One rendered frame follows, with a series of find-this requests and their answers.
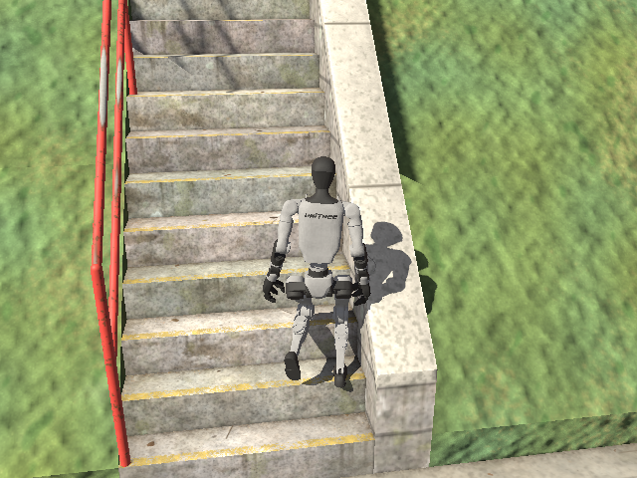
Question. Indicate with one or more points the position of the robot left upper arm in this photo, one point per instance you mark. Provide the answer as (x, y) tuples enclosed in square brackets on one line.
[(290, 208)]

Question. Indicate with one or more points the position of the robot left hand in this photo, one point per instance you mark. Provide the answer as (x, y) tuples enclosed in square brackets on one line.
[(268, 287)]

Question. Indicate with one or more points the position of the right robot forearm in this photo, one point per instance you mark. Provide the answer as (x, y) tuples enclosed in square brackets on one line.
[(361, 267)]

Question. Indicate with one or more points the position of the robot right hand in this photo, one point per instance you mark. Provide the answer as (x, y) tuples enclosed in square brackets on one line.
[(362, 290)]

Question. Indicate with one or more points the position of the robot right upper arm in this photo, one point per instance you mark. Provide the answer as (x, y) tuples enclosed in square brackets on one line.
[(351, 211)]

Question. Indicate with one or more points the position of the left robot thigh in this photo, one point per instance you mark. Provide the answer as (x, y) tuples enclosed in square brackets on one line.
[(296, 290)]

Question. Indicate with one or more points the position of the left robot forearm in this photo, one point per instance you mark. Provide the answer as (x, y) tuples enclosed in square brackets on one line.
[(276, 264)]

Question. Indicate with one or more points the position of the robot right foot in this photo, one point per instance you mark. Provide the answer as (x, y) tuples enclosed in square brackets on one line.
[(339, 379)]

